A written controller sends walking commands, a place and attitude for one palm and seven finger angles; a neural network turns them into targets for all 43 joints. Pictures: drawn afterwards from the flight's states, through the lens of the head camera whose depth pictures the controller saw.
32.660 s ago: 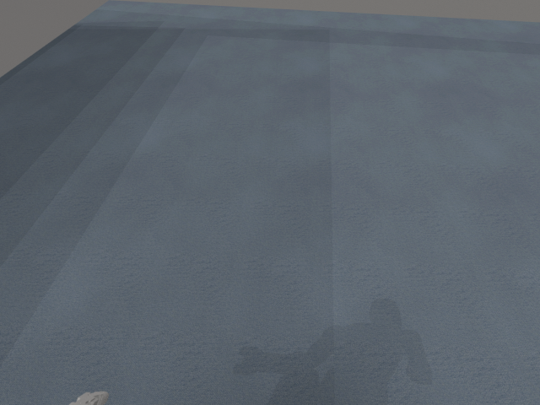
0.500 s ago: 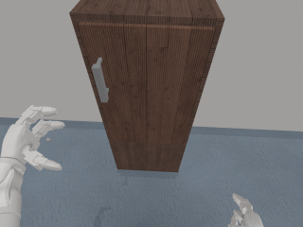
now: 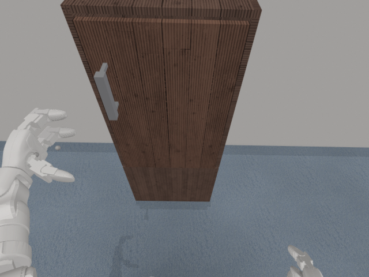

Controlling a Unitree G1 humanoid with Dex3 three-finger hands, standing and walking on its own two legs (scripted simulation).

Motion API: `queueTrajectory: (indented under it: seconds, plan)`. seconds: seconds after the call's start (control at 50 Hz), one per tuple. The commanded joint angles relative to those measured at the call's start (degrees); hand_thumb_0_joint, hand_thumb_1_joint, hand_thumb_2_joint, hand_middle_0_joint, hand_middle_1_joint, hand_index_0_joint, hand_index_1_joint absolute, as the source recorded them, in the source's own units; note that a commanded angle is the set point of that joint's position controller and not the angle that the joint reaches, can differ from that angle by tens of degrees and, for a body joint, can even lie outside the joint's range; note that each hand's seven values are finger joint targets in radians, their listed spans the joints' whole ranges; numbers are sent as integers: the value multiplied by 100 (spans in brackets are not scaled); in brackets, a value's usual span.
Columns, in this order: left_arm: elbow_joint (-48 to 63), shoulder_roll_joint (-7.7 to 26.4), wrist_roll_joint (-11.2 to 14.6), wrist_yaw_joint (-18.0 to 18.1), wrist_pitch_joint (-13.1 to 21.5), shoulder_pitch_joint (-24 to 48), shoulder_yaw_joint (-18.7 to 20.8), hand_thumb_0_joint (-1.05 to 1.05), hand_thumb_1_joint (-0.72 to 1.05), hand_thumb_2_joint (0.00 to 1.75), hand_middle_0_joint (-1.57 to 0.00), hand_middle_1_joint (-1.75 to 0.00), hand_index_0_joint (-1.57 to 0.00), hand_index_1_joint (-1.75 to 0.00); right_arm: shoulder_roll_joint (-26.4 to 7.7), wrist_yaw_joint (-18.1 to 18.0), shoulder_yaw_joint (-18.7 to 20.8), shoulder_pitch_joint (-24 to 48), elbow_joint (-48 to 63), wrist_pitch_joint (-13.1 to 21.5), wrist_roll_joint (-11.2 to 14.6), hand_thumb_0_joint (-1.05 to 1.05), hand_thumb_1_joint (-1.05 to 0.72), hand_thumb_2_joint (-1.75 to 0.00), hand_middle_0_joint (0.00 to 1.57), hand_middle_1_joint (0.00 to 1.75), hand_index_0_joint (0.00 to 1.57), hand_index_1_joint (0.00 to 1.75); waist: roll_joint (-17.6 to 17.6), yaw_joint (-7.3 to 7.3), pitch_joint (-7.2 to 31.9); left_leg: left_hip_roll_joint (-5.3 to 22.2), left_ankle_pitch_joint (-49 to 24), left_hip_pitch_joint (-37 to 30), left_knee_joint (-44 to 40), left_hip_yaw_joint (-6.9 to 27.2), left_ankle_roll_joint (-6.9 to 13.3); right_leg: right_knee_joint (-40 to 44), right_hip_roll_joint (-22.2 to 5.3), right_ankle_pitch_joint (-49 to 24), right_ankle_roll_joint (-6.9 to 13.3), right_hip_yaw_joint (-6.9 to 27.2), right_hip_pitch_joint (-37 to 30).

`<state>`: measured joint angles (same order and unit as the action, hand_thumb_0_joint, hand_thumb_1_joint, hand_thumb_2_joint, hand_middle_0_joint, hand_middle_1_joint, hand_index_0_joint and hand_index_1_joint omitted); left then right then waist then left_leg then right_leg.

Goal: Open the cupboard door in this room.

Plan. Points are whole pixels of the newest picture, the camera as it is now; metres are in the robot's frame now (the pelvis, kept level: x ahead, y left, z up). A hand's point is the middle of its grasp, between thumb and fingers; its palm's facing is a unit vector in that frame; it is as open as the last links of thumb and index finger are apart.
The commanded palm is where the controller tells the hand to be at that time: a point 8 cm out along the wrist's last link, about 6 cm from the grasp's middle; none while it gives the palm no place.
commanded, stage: move the hooked fingers beside the handle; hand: left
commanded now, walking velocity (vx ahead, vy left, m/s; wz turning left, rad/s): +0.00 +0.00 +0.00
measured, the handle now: (109, 92) +0.53 +0.22 +0.09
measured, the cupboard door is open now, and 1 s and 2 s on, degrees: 0 0 0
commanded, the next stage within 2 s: slide the fingers in behind the handle in 1.98 s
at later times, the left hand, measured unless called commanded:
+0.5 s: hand (65, 131) +0.39 +0.28 +0.09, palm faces +0.03 -1.00 +0.02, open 13.9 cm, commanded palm +0.37 +0.33 +0.09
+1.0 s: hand (78, 113) +0.46 +0.28 +0.08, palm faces +0.03 -1.00 +0.01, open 13.9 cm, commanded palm +0.44 +0.33 +0.09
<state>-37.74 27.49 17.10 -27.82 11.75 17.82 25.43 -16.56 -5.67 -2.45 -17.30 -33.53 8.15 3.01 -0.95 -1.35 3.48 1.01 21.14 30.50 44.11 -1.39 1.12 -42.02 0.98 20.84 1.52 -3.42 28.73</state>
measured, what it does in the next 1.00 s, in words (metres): stands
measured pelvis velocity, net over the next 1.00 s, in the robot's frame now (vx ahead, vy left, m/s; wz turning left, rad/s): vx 0.00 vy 0.02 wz -0.03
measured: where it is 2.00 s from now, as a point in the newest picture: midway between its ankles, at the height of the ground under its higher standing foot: outside the picture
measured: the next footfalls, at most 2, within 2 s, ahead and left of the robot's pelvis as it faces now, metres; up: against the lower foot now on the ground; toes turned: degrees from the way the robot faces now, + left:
none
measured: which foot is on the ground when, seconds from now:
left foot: down 0.00-1.00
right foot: down 0.00-1.00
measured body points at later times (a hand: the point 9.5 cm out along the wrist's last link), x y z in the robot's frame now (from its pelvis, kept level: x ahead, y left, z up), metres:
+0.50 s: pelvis +0.00 +0.01 +0.00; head +0.06 +0.03 +0.44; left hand +0.39 +0.34 +0.09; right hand +0.10 -0.25 -0.10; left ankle +0.01 +0.11 -0.71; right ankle +0.00 -0.10 -0.71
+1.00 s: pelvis +0.00 +0.02 -0.01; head +0.09 +0.04 +0.43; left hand +0.45 +0.33 +0.08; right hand +0.03 -0.25 -0.11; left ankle +0.01 +0.11 -0.71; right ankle +0.00 -0.10 -0.71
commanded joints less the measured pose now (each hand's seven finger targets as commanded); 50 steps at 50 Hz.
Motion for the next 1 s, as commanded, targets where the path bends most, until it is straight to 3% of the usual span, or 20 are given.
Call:
queueTrajectory:
  seconds: [0.0, 0.08, 0.12, 0.16, 0.18, 0.24, 0.28, 0.34, 0.36, 0.42, 0.48, 0.58, 0.66, 0.72, 0.76, 0.8, 0.84, 0.92, 0.94, 0.98]
  plan:
    - [935, 1928, 193, -4, 369, 1506, 693, 0, -50, 30, -30, -120, -30, -120, -844, -2, 350, -4, 743, 163, 33, 0, -90, -90, 20, 30, 20, 30, -126, 88, 1542, -123, -1478, -548, -507, 160, 79, 498, 16, -1772, -49, 322, -762]
    - [1010, 1792, 182, -70, 436, 1667, 534, 0, -50, 30, -30, -120, -30, -120, -835, 26, 374, -76, 785, 92, 41, 0, -90, -90, 20, 30, 20, 30, -383, 49, 1659, -131, -1554, -654, -474, 125, 92, 471, 41, -1839, -36, 344, -704]
    - [1011, 1874, 190, -55, 499, 1934, 536, 0, -50, 30, -30, -120, -30, -120, -864, 14, 385, -138, 756, 45, 35, 0, -90, -90, 20, 30, 20, 30, -180, -6, 1585, -110, -1501, -596, -465, 165, 97, 450, 68, -1722, -17, 321, -686]
    - [960, 1708, 137, -64, 538, 2201, 349, 0, -50, 30, -30, -120, -30, -120, -848, 18, 386, -162, 709, 29, 48, 0, -90, -90, 20, 30, 20, 30, -485, -84, 1606, -102, -1433, -769, -481, 200, 87, 455, 93, -1570, -9, 285, -405]
    - [921, 1680, 136, -43, 549, 2281, 323, 0, -50, 30, -30, -120, -30, -120, -854, 15, 392, -198, 685, 16, 38, 0, -90, -90, 20, 30, 20, 30, -370, -102, 1644, -102, -1394, -765, -478, 220, 93, 459, 97, -1513, -17, 272, -388]
    - [684, 1876, 93, -15, 556, 2563, 423, 0, -50, 30, -30, -120, -30, -120, -891, 11, 391, -274, 619, -39, 33, 0, -90, -90, 20, 30, 20, 30, -306, -133, 1660, -91, -1403, -711, -448, 232, 90, 431, 101, -1513, -12, 275, -350]
    - [578, 1771, 4, 6, 572, 2710, 264, 0, -50, 30, -30, -120, -30, -120, -874, 22, 386, -280, 602, -72, 28, 0, -90, -90, 20, 30, 20, 30, -495, -155, 1674, -88, -1403, -743, -445, 241, 80, 412, 91, -1461, -1, 254, -256]
    - [654, 1761, -18, 72, 641, 2797, 280, 0, -50, 30, -30, -120, -30, -120, -877, 51, 409, -360, 619, -106, 0, 0, -90, -90, 20, 30, 20, 30, -569, -95, 2041, -60, -1863, -1080, -388, 310, 45, 314, 126, -1716, 31, 200, -252]
    - [414, 1904, -16, 106, 616, 2587, 461, 0, -50, 30, -30, -120, -30, -120, -893, 60, 400, -386, 613, -138, -11, 0, -90, -90, 20, 30, 20, 30, -355, -37, 1965, -59, -1832, -920, -395, 315, 42, 311, 125, -1722, 28, 192, -322]
    - [-79, 2040, -63, 130, 586, 2948, 497, 0, -50, 30, -30, -120, -30, -120, -931, 54, 367, -428, 568, -224, -12, 0, -90, -90, 20, 30, 20, 30, -79, -116, 1619, -57, -1555, -505, -386, 293, 64, 300, 119, -1588, 23, 195, -275]
    - [-14, 1938, -211, 130, 657, 3247, 269, 0, -50, 30, -30, -120, -30, -120, -909, 83, 379, -443, 621, -274, -14, 0, -90, -90, 20, 30, 20, 30, -598, -154, 1850, -46, -1656, -760, -351, 292, 40, 257, 110, -1541, 26, 199, -38]
    - [-489, 1913, -255, 156, 790, 3855, 155, 0, -50, 30, -30, -120, -30, -120, -956, 90, 375, -585, 488, -364, -37, 0, -90, -90, 20, 30, 20, 30, -428, -321, 1851, -6, -1570, -739, -263, 374, 33, 207, 133, -1359, 21, 164, 250]
    - [-661, 1832, -356, 199, 847, 4239, -5, 0, -50, 30, -30, -120, -30, -120, -973, 109, 391, -720, 388, -419, -64, 0, -90, -90, 20, 30, 20, 30, -650, -378, 2083, 30, -1737, -1021, -210, 483, -17, 141, 137, -1258, 29, 116, 540]
    - [-894, 2093, -362, 268, 876, 4253, 223, 0, -50, 30, -30, -120, -30, -120, -1014, 116, 397, -810, 360, -496, -90, 0, -90, -90, 20, 30, 20, 30, -409, -342, 2161, 27, -1812, -819, -165, 467, 8, 95, 154, -1376, 31, 128, 385]
    - [-917, 2098, -454, 292, 912, 4373, 177, 0, -50, 30, -30, -120, -30, -120, -998, 142, 399, -839, 350, -538, -98, 0, -90, -90, 20, 30, 20, 30, -719, -343, 2253, 44, -1944, -959, -153, 484, -30, 64, 147, -1360, 25, 113, 516]
    - [-981, 2184, -483, 337, 929, 4343, 246, 0, -50, 30, -30, -120, -30, -120, -1017, 165, 412, -903, 340, -588, -108, 0, -90, -90, 20, 30, 20, 30, -621, -351, 2236, 63, -1971, -928, -136, 482, -28, 69, 161, -1365, 17, 110, 534]
    - [-1134, 2345, -489, 355, 945, 4543, 346, 0, -50, 30, -30, -120, -30, -120, -1041, 153, 406, -949, 327, -645, -113, 0, -90, -90, 20, 30, 20, 30, -378, -416, 2241, 62, -1879, -713, -108, 434, 15, 55, 178, -1428, -13, 133, 430]
    - [-1270, 2675, -588, 339, 1021, 4737, 509, 0, -50, 30, -30, -120, -30, -120, -1053, 150, 408, -1050, 316, -732, -131, 0, -90, -90, 20, 30, 20, 30, -632, -418, 2268, 44, -1921, -591, -21, 379, 40, 9, 179, -1534, 10, 185, 377]
    - [-1339, 2583, -613, 317, 1026, 4797, 401, 0, -50, 30, -30, -120, -30, -120, -1043, 159, 396, -1080, 314, -751, -129, 0, -90, -90, 20, 30, 20, 30, -698, -485, 2318, 45, -1940, -640, -8, 367, 39, 12, 192, -1550, -13, 193, 456]
    - [-1531, 2623, -611, 273, 1036, 4867, 395, 0, -50, 30, -30, -120, -30, -120, -1063, 158, 393, -1128, 274, -796, -134, 0, -90, -90, 20, 30, 20, 30, -552, -546, 2206, 63, -1851, -505, 21, 374, 53, 20, 201, -1505, -21, 191, 514]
